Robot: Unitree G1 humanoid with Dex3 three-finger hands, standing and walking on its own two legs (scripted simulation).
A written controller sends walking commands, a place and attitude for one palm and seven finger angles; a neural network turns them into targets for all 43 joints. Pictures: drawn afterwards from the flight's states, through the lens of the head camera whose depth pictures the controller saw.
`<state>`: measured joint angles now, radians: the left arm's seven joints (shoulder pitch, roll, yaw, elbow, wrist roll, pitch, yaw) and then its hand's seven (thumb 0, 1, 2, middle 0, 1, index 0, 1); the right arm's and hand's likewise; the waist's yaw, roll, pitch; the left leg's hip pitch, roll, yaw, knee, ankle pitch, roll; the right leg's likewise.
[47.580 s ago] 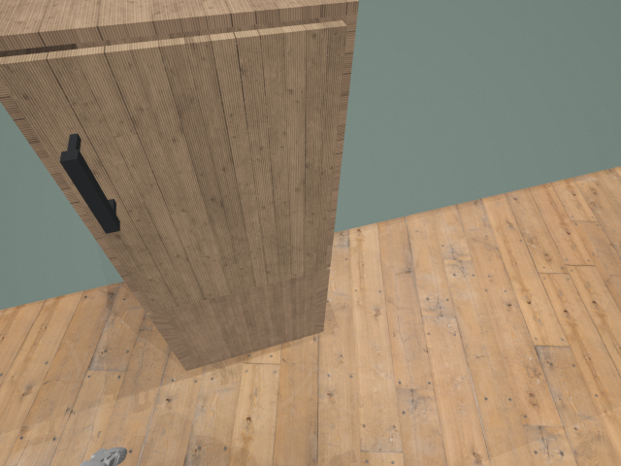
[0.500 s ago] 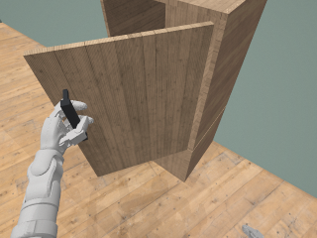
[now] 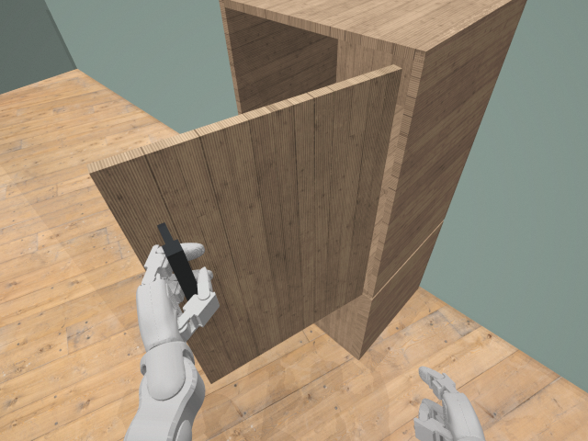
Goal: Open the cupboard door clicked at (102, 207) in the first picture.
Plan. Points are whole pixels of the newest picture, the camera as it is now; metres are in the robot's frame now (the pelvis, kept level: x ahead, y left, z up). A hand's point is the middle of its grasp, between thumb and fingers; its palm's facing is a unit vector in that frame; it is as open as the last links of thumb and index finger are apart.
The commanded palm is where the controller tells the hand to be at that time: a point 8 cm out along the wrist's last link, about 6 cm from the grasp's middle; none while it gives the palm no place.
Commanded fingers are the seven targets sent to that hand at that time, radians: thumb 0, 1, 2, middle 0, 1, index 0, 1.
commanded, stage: pull the door open along its arc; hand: left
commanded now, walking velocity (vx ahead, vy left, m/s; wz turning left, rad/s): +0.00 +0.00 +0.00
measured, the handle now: (182, 271) +0.31 +0.18 +0.09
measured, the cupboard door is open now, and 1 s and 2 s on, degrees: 75 80 81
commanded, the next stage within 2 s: open thumb and fingers to let go in 0.12 s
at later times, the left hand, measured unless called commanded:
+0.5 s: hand (229, 311) +0.25 +0.10 +0.10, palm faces +0.40 -0.92 +0.00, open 7.6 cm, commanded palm +0.20 +0.14 +0.09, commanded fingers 0.00 -0.15 0.45 -0.32 -1.24 -0.32 -1.24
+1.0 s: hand (222, 310) +0.25 +0.11 +0.10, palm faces +0.32 -0.95 +0.00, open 14.3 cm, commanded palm +0.20 +0.14 +0.09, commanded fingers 0.00 -0.50 0.30 -0.15 -0.30 -0.15 -0.30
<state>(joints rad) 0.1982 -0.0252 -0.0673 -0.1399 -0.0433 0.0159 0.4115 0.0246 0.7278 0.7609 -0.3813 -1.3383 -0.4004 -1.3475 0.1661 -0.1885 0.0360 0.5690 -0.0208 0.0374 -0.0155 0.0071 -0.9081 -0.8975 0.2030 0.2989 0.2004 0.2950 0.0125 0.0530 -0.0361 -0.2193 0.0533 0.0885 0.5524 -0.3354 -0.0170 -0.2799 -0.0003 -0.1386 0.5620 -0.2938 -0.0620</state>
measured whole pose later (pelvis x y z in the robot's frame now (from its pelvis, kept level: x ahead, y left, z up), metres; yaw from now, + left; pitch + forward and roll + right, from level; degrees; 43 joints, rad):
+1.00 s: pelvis -0.02 +0.03 +0.00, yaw +1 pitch -2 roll +0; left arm 0.16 -0.06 -0.29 -0.15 0.05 0.04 0.51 -0.01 -0.48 0.31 -0.35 -0.84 -0.37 -0.82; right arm 0.13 -0.17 0.04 0.58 -0.04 0.08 0.00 0.01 -0.91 -0.90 0.20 0.30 0.20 0.29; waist 0.04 0.03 0.00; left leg -0.24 0.01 0.07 0.61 -0.34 0.02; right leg -0.28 -0.04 -0.13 0.59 -0.28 -0.03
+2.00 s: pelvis +0.00 +0.01 -0.01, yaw +0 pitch +1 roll +0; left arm 0.56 0.18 -0.01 -0.37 -0.16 -0.12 -0.08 -0.01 -0.49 0.30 -0.20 -0.32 -0.19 -0.32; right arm 0.23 -0.23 0.04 0.51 0.03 -0.11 -0.03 0.01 -0.91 -0.90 0.20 0.30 0.20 0.29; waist 0.04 0.04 -0.03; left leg -0.28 0.05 0.06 0.64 -0.38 -0.01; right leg -0.33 -0.01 -0.14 0.63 -0.33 -0.05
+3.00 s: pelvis -0.01 +0.04 +0.00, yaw +1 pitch -2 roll -1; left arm 0.55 0.30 0.18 -0.44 -0.20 -0.03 -0.16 -0.01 -0.43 0.33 -0.16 -0.30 -0.16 -0.30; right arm 0.23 -0.22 0.06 0.58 0.03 -0.28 -0.07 0.01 -0.91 -0.90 0.20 0.30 0.20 0.30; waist 0.07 0.05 -0.02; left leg -0.22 0.01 0.06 0.60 -0.35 0.03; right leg -0.24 -0.03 -0.14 0.55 -0.27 -0.01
